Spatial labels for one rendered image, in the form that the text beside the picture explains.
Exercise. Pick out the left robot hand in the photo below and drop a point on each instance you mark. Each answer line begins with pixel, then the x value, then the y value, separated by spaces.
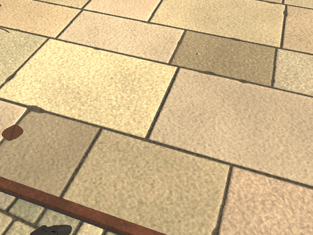
pixel 62 229

